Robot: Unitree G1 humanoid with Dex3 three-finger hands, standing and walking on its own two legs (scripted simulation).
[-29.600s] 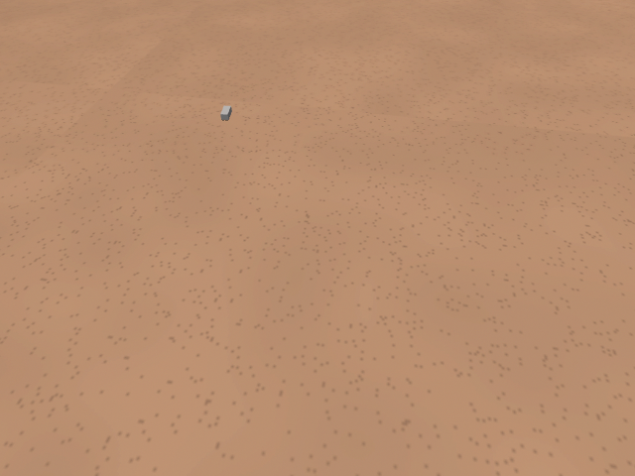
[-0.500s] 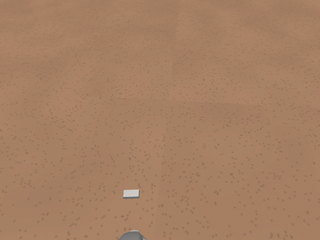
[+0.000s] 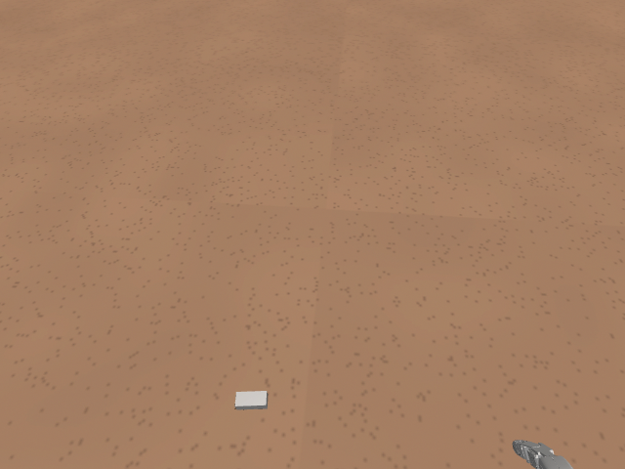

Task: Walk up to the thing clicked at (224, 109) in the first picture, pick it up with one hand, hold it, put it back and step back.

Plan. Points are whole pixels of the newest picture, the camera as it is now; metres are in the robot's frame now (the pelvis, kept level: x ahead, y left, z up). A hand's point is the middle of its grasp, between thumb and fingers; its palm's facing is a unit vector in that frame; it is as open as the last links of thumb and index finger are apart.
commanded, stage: walk up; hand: left
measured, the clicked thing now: (251, 400) +0.43 +0.23 -0.75
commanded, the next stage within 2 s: none
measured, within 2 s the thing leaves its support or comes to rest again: neither
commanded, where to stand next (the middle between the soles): +0.07 -0.03 m, yaw +3 degrees
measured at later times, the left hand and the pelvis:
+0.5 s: hand out of the picture +0.08 +0.25 -0.15, palm faces -0.02 -0.95 -0.32, open 7.4 cm; pelvis +0.00 +0.00 +0.01, yaw +0 degrees
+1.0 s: hand out of the picture +0.06 +0.27 -0.15, palm faces +0.02 -0.93 -0.37, open 7.4 cm; pelvis -0.02 -0.01 +0.00, yaw +1 degrees
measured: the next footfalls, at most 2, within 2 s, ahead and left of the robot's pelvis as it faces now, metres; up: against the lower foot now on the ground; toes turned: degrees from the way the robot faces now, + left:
left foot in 1.46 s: -0.01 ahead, +0.14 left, +0.00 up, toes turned +2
right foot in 1.74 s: +0.09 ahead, -0.12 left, +0.00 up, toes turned +5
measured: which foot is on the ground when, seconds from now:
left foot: down 0.00-1.00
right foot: down 0.00-1.00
